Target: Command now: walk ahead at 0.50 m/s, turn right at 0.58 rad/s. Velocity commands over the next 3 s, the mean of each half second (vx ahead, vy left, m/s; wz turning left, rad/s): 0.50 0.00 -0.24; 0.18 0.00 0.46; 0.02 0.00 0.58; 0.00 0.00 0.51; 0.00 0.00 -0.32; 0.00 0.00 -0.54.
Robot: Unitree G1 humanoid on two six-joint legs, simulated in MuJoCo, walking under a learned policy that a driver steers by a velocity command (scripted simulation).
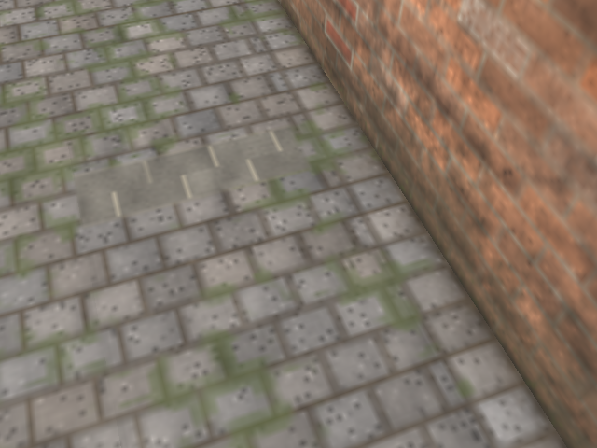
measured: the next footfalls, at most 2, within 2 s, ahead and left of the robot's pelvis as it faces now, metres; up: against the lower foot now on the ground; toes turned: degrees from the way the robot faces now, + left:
right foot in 0.12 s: +0.21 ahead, -0.09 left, +0.00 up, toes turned -9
left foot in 0.66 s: +0.53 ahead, +0.00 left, +0.00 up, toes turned +1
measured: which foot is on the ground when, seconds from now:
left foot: down 0.00-0.12, up 0.14-0.64, down 0.66-1.00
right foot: up 0.00-0.10, down 0.12-0.66, up 0.68-1.00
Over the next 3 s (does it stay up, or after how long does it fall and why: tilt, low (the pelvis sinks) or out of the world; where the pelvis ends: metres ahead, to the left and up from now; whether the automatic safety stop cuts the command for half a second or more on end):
stays up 0.45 -0.02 -0.01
